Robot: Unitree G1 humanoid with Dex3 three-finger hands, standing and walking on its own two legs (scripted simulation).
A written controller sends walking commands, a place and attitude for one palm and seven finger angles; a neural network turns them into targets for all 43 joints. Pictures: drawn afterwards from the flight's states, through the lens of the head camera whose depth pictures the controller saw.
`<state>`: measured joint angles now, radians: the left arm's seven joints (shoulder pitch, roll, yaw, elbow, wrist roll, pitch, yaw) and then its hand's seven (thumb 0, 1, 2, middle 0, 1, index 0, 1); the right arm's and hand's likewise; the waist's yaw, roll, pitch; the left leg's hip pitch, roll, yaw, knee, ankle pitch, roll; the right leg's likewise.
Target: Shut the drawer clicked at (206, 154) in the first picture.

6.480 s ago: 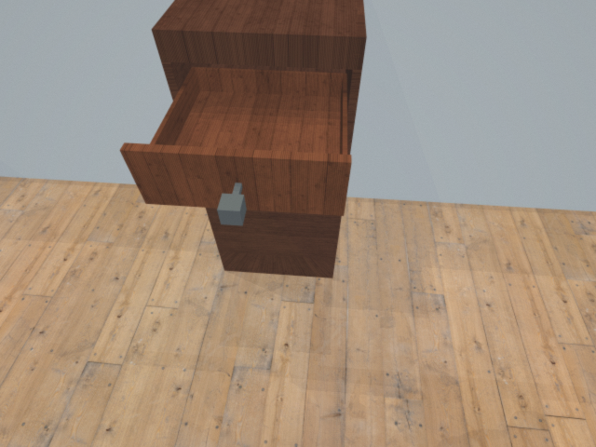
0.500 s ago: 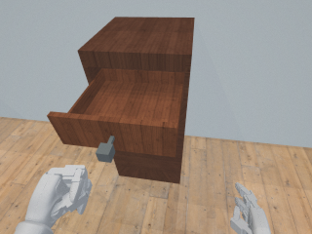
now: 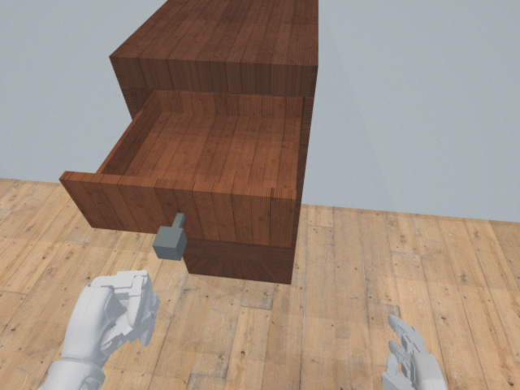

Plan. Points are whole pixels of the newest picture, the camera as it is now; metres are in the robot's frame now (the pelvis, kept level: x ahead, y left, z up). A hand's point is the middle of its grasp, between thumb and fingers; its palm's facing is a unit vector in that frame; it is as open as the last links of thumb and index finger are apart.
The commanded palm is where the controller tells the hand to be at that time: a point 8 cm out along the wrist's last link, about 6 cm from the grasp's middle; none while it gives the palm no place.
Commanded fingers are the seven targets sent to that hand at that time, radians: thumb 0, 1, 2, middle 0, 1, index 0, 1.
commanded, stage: bring the fist close to the handle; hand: left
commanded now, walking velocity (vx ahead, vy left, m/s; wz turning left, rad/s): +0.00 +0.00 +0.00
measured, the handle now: (174, 233) +0.35 +0.17 +0.05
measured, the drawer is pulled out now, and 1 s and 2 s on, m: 0.29 0.29 0.21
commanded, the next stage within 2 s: push the drawer shut in 0.86 s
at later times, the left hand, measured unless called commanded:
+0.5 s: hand (175, 305) +0.23 +0.14 +0.05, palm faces -0.09 -0.99 -0.06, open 3.3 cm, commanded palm +0.21 +0.20 +0.05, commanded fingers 0.00 0.90 0.90 -1.40 -1.60 -1.40 -1.60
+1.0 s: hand (174, 296) +0.24 +0.14 +0.06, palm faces -0.07 -1.00 -0.06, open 3.3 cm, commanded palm +0.22 +0.20 +0.05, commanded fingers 0.00 0.90 0.90 -1.40 -1.60 -1.40 -1.60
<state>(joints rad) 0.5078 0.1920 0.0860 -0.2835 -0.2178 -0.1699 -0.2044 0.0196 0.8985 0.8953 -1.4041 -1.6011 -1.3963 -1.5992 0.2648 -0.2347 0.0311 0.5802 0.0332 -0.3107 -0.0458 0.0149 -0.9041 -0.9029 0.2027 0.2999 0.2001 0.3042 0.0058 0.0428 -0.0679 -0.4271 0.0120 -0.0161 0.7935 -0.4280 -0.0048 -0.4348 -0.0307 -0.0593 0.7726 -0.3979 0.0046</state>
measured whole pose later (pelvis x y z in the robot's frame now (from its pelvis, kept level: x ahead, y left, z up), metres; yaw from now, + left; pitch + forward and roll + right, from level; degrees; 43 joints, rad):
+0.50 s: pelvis -0.01 +0.00 -0.02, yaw +0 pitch +9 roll -1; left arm 0.32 0.18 0.04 -0.08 -0.18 -0.29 -0.17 0.02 0.90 0.90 -1.40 -1.60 -1.40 -1.60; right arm 0.25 -0.24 0.03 0.54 0.02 -0.23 -0.03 0.01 -0.90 -0.90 0.20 0.30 0.20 0.30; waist -0.02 0.04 -0.08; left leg -0.63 0.01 -0.01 0.95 -0.48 0.00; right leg -0.64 -0.04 -0.05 0.93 -0.44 0.01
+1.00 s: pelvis +0.00 +0.00 -0.02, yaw +0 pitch +10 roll -1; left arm 0.32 0.19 0.07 -0.08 -0.21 -0.32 -0.18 0.02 0.90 0.90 -1.40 -1.60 -1.40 -1.60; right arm 0.26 -0.25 0.02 0.53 0.03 -0.20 -0.03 0.01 -0.91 -0.90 0.20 0.30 0.20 0.30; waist -0.02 0.04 -0.10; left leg -0.63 0.02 -0.02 0.94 -0.48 -0.01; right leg -0.64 -0.03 -0.06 0.92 -0.45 0.00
